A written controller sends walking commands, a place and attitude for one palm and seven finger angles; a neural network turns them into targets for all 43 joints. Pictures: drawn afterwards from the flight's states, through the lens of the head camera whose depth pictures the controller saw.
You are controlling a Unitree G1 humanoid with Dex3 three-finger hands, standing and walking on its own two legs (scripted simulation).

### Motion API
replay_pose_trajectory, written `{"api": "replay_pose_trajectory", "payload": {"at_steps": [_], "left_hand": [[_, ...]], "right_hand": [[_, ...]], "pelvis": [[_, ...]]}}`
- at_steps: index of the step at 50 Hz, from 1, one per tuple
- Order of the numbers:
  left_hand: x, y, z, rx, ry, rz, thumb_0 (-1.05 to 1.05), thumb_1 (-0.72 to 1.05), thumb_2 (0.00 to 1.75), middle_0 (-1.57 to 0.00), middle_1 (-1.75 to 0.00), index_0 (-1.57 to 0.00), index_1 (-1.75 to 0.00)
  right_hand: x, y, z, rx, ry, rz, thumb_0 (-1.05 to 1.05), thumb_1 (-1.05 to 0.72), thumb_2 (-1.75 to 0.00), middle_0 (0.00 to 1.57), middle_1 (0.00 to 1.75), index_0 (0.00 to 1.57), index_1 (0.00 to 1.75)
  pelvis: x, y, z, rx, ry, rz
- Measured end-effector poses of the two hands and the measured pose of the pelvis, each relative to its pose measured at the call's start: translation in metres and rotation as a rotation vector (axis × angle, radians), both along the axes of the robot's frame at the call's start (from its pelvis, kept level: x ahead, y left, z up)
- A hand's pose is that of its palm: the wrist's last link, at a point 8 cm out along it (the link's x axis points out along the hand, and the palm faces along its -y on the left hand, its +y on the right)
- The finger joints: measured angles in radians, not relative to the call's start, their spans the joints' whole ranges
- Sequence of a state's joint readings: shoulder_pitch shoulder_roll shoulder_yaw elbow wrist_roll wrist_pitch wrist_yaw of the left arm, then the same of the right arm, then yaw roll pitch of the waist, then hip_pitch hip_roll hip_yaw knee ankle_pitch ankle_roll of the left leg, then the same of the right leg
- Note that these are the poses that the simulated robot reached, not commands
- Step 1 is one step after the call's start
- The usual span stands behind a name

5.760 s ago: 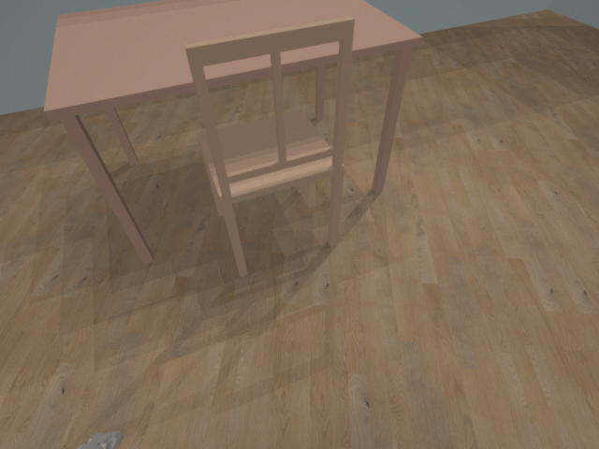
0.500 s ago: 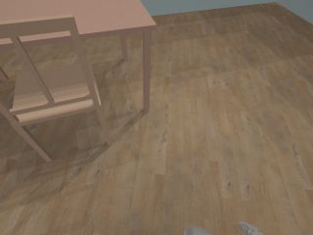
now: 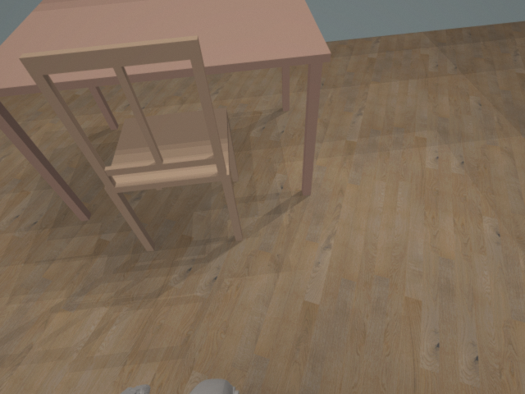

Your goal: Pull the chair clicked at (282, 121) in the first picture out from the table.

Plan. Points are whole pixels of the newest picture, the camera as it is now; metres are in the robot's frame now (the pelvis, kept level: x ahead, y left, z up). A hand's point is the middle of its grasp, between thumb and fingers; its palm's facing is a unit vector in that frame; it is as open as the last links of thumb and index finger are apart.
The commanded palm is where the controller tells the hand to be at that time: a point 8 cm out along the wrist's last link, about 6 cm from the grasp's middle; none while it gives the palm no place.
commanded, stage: turn to face it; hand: left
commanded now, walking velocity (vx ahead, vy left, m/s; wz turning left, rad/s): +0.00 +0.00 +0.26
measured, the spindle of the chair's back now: (141, 120) +0.82 +0.39 -0.08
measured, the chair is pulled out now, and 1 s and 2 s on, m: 0.00 0.00 0.00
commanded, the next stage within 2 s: take the last steps up to it in 0.10 s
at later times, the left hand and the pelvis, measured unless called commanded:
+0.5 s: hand out of the picture +0.01 +0.25 -0.17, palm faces +0.16 -0.96 -0.22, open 7.4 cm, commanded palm none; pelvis +0.01 +0.05 +0.00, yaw +7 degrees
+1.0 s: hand out of the picture +0.04 +0.19 -0.16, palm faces +0.29 -0.94 -0.18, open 7.4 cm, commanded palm none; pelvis +0.15 +0.06 +0.00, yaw +11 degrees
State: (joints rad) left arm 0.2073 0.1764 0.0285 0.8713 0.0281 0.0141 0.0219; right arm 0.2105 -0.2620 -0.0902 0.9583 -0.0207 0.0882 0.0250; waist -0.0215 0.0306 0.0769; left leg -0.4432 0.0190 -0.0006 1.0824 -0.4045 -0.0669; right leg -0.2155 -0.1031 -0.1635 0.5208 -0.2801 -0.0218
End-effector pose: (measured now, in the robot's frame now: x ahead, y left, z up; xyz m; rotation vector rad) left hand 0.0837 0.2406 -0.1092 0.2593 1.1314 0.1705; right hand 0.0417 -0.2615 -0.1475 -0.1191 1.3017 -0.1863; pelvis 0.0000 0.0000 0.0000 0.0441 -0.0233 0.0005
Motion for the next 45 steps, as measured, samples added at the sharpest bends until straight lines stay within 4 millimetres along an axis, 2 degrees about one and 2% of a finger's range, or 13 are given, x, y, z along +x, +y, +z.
{"api": "replay_pose_trajectory", "payload": {"at_steps": [5, 10, 13, 15, 18, 21, 25, 30, 32, 34, 36, 38, 45], "left_hand": [[-0.048, 0.017, -0.014, -0.021, 0.089, 0.084, 0.01, 0.91, 0.9, -0.21, -0.3, -0.2, -0.3], [-0.098, 0.048, -0.041, -0.049, 0.182, 0.183, 0.01, 0.91, 0.9, -0.21, -0.3, -0.2, -0.3], [-0.118, 0.061, -0.046, -0.054, 0.239, 0.221, 0.01, 0.91, 0.9, -0.2, -0.3, -0.2, -0.3], [-0.123, 0.065, -0.043, -0.063, 0.254, 0.232, 0.01, 0.91, 0.9, -0.2, -0.3, -0.2, -0.3], [-0.121, 0.066, -0.036, -0.078, 0.239, 0.234, 0.01, 0.91, 0.9, -0.2, -0.3, -0.2, -0.29], [-0.111, 0.064, -0.03, -0.086, 0.211, 0.228, 0.01, 0.91, 0.9, -0.2, -0.3, -0.19, -0.29], [-0.086, 0.055, -0.025, -0.091, 0.169, 0.208, 0.01, 0.91, 0.9, -0.2, -0.3, -0.19, -0.29], [-0.04, 0.036, -0.021, -0.082, 0.097, 0.175, 0.01, 0.91, 0.9, -0.2, -0.3, -0.19, -0.29], [-0.024, 0.029, -0.024, -0.07, 0.056, 0.173, 0.01, 0.91, 0.9, -0.2, -0.3, -0.2, -0.3], [-0.017, 0.021, -0.023, -0.07, 0.028, 0.195, 0.01, 0.91, 0.9, -0.2, -0.3, -0.2, -0.3], [-0.02, 0.015, -0.019, -0.067, 0.033, 0.231, 0.0, 0.92, 0.9, -0.2, -0.3, -0.2, -0.3], [-0.028, 0.013, -0.015, -0.063, 0.075, 0.256, 0.0, 0.93, 0.9, -0.2, -0.3, -0.2, -0.3], [-0.054, -0.003, -0.014, -0.116, 0.259, 0.314, 0.0, 0.92, 0.9, -0.2, -0.3, -0.2, -0.3]], "right_hand": [[0.026, 0.015, 0.006, -0.024, -0.015, 0.08, 0.0, -0.9, -0.9, 0.2, 0.3, 0.19, 0.3], [0.059, 0.044, 0.011, -0.066, -0.1, 0.168, 0.0, -0.9, -0.9, 0.2, 0.3, 0.19, 0.3], [0.068, 0.063, 0.019, -0.075, -0.133, 0.204, 0.0, -0.9, -0.9, 0.2, 0.3, 0.19, 0.3], [0.069, 0.072, 0.024, -0.073, -0.142, 0.215, 0.0, -0.9, -0.9, 0.2, 0.3, 0.19, 0.3], [0.065, 0.084, 0.027, -0.056, -0.141, 0.22, 0.0, -0.9, -0.9, 0.2, 0.3, 0.2, 0.3], [0.055, 0.089, 0.025, -0.036, -0.122, 0.207, 0.0, -0.91, -0.9, 0.2, 0.3, 0.2, 0.3], [0.035, 0.081, 0.016, -0.023, -0.06, 0.177, 0.0, -0.92, -0.9, 0.2, 0.3, 0.2, 0.3], [0.005, 0.065, -0.004, 0.008, 0.073, 0.139, 0.0, -0.91, -0.9, 0.2, 0.3, 0.2, 0.3], [-0.002, 0.057, -0.015, 0.021, 0.127, 0.132, 0.0, -0.91, -0.9, 0.2, 0.3, 0.2, 0.3], [-0.002, 0.053, -0.019, 0.031, 0.179, 0.145, 0.0, -0.91, -0.9, 0.2, 0.3, 0.2, 0.3], [0.008, 0.05, -0.016, 0.039, 0.196, 0.153, 0.0, -0.91, -0.9, 0.2, 0.3, 0.2, 0.3], [0.028, 0.05, -0.011, 0.044, 0.177, 0.153, 0.0, -0.91, -0.9, 0.2, 0.3, 0.19, 0.3], [0.115, 0.069, 0.0, 0.052, 0.068, 0.181, 0.0, -0.91, -0.9, 0.2, 0.3, 0.19, 0.3]], "pelvis": [[-0.004, 0.01, -0.001, -0.009, 0.009, 0.035], [-0.008, 0.032, -0.014, -0.043, 0.015, 0.075], [-0.01, 0.04, -0.012, -0.04, 0.006, 0.076], [-0.009, 0.044, -0.007, -0.049, 0.005, 0.084], [-0.005, 0.048, -0.001, -0.054, 0.003, 0.097], [0.0, 0.05, 0.003, -0.053, 0.003, 0.11], [0.01, 0.048, 0.004, -0.041, 0.004, 0.124], [0.031, 0.036, -0.003, -0.018, 0.005, 0.133], [0.042, 0.028, -0.011, -0.014, 0.002, 0.145], [0.051, 0.025, -0.012, -0.025, -0.008, 0.165], [0.062, 0.023, -0.007, -0.022, -0.01, 0.167], [0.074, 0.023, -0.002, -0.02, -0.008, 0.168], [0.115, 0.035, 0.007, -0.024, 0.006, 0.18]]}}
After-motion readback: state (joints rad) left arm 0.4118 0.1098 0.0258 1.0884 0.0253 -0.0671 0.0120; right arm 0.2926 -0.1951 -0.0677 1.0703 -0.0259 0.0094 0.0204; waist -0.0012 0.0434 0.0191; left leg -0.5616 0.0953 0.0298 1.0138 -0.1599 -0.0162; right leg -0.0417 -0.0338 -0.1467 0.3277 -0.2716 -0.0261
